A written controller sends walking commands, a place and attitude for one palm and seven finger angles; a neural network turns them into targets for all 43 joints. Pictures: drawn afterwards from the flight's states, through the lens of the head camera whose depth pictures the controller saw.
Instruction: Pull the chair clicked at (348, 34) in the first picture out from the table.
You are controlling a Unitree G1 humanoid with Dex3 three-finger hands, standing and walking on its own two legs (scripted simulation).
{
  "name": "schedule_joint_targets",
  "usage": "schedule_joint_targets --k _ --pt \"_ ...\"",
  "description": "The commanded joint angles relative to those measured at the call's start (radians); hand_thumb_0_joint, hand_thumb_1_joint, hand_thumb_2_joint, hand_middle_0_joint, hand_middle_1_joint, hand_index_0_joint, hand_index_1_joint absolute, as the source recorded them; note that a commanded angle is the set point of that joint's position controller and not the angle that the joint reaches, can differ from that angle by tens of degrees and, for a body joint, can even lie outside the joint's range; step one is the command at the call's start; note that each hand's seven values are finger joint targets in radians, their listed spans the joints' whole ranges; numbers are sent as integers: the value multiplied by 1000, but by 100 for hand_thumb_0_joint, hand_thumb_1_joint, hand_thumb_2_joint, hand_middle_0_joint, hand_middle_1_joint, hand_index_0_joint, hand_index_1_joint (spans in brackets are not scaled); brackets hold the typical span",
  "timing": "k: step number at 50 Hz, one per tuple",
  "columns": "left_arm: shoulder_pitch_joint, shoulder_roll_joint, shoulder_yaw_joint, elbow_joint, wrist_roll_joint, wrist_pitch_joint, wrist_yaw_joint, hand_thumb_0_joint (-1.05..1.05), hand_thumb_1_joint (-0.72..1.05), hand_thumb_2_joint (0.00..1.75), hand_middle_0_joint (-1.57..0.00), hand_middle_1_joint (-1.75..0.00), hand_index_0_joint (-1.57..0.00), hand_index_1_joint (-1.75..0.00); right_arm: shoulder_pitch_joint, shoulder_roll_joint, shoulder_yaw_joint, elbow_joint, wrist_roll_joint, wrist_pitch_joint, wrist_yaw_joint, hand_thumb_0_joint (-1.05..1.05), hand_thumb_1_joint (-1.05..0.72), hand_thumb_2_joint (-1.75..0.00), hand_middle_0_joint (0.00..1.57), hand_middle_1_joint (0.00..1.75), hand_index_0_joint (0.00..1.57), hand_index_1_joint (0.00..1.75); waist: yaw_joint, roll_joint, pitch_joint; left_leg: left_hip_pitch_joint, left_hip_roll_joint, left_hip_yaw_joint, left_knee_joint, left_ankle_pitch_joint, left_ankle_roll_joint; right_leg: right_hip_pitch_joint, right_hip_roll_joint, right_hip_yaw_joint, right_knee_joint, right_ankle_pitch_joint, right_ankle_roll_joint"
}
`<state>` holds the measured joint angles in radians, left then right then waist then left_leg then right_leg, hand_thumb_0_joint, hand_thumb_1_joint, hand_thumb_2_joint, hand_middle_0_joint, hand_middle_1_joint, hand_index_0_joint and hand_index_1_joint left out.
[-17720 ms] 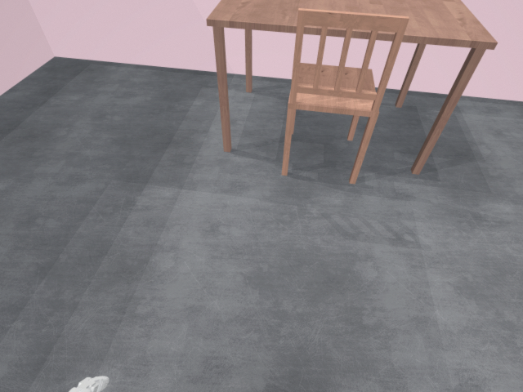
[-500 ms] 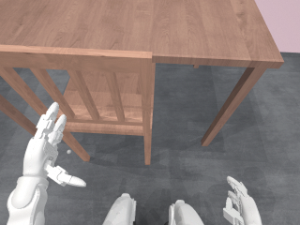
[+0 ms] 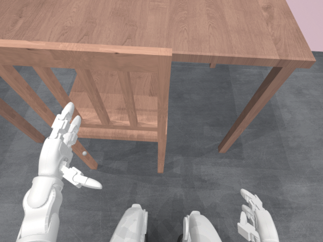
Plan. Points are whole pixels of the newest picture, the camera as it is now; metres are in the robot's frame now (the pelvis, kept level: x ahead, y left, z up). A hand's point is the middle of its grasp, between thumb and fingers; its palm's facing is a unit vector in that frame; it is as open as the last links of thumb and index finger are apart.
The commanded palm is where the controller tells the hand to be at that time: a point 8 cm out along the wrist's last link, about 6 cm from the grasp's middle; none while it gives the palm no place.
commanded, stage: aim the fingers beside a spindle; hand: left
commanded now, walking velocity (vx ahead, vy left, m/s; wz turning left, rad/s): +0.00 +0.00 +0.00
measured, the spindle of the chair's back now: (96, 99) +0.47 +0.22 +0.01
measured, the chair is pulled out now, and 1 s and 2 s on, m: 0.00 0.00 0.00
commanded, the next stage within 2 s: none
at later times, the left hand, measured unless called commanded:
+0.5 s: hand (93, 144) +0.33 +0.19 +0.02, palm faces +0.01 -1.00 -0.05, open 17.0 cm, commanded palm +0.30 +0.24 +0.02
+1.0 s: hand (89, 148) +0.32 +0.20 +0.01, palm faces +0.03 -1.00 -0.02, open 17.0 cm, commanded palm +0.30 +0.25 +0.02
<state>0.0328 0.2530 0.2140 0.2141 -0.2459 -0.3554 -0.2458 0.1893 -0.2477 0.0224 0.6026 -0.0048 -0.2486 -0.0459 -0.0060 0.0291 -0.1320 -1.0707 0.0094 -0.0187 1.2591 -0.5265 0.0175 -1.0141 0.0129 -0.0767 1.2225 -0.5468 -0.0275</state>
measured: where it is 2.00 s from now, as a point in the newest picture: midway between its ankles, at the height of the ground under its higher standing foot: outside the picture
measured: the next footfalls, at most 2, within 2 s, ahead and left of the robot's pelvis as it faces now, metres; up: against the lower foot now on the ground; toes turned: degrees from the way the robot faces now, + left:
none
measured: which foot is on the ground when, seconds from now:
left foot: down 0.00-1.00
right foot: down 0.00-1.00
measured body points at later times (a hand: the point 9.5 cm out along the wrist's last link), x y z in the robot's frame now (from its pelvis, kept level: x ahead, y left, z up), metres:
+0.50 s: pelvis +0.00 -0.01 -0.01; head +0.11 +0.00 +0.43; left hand +0.32 +0.24 +0.03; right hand +0.17 -0.25 -0.11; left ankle +0.04 +0.10 -0.63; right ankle +0.02 -0.11 -0.63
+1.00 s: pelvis +0.00 +0.00 -0.01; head +0.11 +0.00 +0.42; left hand +0.32 +0.25 +0.01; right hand +0.16 -0.26 -0.12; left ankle +0.04 +0.10 -0.63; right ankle +0.02 -0.11 -0.63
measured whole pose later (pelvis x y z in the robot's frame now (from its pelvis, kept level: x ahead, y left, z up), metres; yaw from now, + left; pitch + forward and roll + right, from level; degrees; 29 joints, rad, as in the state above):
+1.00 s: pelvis +0.00 +0.00 -0.01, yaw +0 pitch +22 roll -2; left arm -0.09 0.26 0.27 0.39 -0.26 -0.42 -0.28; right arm 0.20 -0.26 0.01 0.62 0.00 -0.21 -0.04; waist -0.02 0.02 -0.15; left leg -1.16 0.02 -0.02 1.32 -0.54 0.01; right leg -1.11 0.02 -0.07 1.29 -0.56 -0.03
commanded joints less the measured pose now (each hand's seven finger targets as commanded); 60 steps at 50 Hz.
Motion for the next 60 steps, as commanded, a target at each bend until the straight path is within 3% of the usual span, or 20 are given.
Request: schedule_joint_targets --k 1,2,4,8,15,18,21,23,26,29,30,31,34,36,41,42,45,49,56,60 --pt "-117 129 53 -220 -19 -73 -4 0 -50 30 -6 -8 -6 -8 7 -149 -69 -131 4 -44 -9 0 -90 -90 20 30 20 30 7 35 -381 309 -14 -51 -187 277 -18 157 27 31 -151 241 -1" --pt "-136 113 31 -228 -18 -78 -3 0 -50 30 -6 -8 -6 -8 7 -147 -69 -128 5 -44 -8 0 -90 -90 20 30 20 30 -7 32 -375 314 -12 -53 -181 282 -17 142 27 29 -149 245 1" --pt "-167 122 29 -221 -10 -86 6 0 -50 30 -6 -8 -6 -8 8 -150 -66 -122 3 -44 -7 0 -90 -90 20 30 20 30 -7 55 -355 297 -14 -54 -175 268 -17 123 26 30 -142 228 -3" --pt "-215 139 50 -126 11 -89 21 0 -50 30 -6 -8 -6 -8 4 -152 -66 -107 1 -34 -7 0 -90 -90 20 30 20 30 -14 -2 -305 226 -15 -50 -166 185 -12 98 25 38 -149 166 -1" --pt "-257 176 89 -141 7 -106 17 0 -50 30 -6 -8 -6 -8 15 -150 -69 -110 -1 -23 -5 0 -90 -90 20 30 20 30 10 46 -429 272 -19 -39 -146 287 -16 142 23 47 -122 262 -4" --pt "-257 139 51 -149 5 -114 11 0 -50 30 -6 -8 -6 -8 21 -148 -73 -107 -1 -21 0 0 -90 -90 20 30 20 30 2 57 -443 298 -17 -41 -138 312 -19 131 24 43 -113 284 -3" --pt "-274 141 54 -74 7 -106 10 0 -50 30 -6 -8 -6 -8 26 -151 -72 -92 1 -12 0 0 -90 -90 20 30 20 30 -17 1 -391 224 -18 -36 -127 256 -10 126 24 52 -123 254 2" --pt "-282 158 80 -26 5 -102 6 0 -50 30 -6 -8 -6 -8 25 -155 -74 -88 4 -6 -3 0 -90 -90 20 30 20 30 -18 -37 -372 176 -19 -29 -118 225 -5 128 22 61 -127 235 5" --pt "-285 181 110 5 -2 -104 -1 0 -50 30 -6 -8 -6 -8 21 -150 -69 -93 6 0 -4 0 -90 -90 20 30 20 30 -4 -15 -362 146 -24 -15 -111 212 -4 148 18 84 -135 227 5" --pt "-381 217 136 -11 -3 -127 -9 0 -50 30 -6 -8 -6 -8 25 -152 -68 -85 5 -1 -8 0 -90 -90 20 30 20 30 -12 1 -395 137 -23 -13 -89 220 0 148 19 97 -125 232 4" --pt "-366 238 158 -32 -5 -139 -9 0 -50 30 -6 -8 -6 -8 25 -150 -70 -90 3 -1 -8 0 -90 -90 20 30 20 30 7 21 -432 156 -23 -14 -92 240 -3 166 18 104 -121 250 2" --pt "-350 208 129 -45 -9 -146 -16 0 -50 30 -6 -8 -6 -8 23 -146 -69 -95 2 -2 -5 0 -90 -90 20 30 20 30 2 44 -438 180 -25 -11 -96 260 -4 173 18 99 -121 274 2" --pt "-315 227 144 -66 -20 -149 -28 0 -50 30 -6 -8 -6 -8 32 -152 -71 -97 3 -4 -3 0 -90 -90 20 30 20 30 5 45 -483 205 -23 -14 -92 302 -2 194 22 95 -112 322 2" --pt "-306 202 127 -27 -27 -134 -41 0 -50 30 -6 -8 -6 -8 35 -150 -72 -87 7 0 -3 0 -90 -90 20 30 20 30 -12 8 -451 179 -22 -12 -91 277 -1 191 20 96 -121 311 9" --pt "-244 182 126 32 -40 -96 -65 0 -50 30 -6 -8 -6 -8 37 -156 -75 -93 18 4 -5 0 -90 -90 20 30 20 30 -4 -27 -384 137 -23 -13 -99 240 0 170 17 90 -131 270 9" --pt "-265 174 114 35 -40 -95 -66 0 -50 30 -6 -8 -6 -8 33 -157 -73 -92 18 4 -5 0 -90 -90 20 30 20 30 -16 -40 -370 131 -22 -14 -97 227 1 156 17 91 -135 255 11" --pt "-332 211 137 -30 -33 -123 -53 0 -50 30 -6 -8 -6 -8 27 -156 -74 -94 14 -1 -8 0 -90 -90 20 30 20 30 -8 8 -389 150 -21 -18 -95 219 -1 134 18 91 -128 227 7" --pt "-361 208 116 -93 -19 -163 -25 0 -50 30 -6 -8 -6 -8 18 -157 -72 -94 4 -12 -6 0 -90 -90 20 30 20 30 -13 72 -411 221 -19 -31 -106 229 -5 84 27 67 -112 210 0" --pt "-305 153 67 18 -4 -111 -23 0 -50 30 -6 -8 -6 -8 21 -160 -69 -90 11 1 -7 0 -90 -90 20 30 20 30 -20 15 -371 185 -18 -37 -124 163 -6 67 25 54 -127 151 2" --pt "-317 187 104 5 -4 -92 -18 0 -50 30 -6 -8 -6 -8 22 -163 -70 -103 12 8 -8 0 -90 -90 20 30 20 30 -3 9 -398 186 -18 -38 -126 172 -7 75 24 53 -121 156 0"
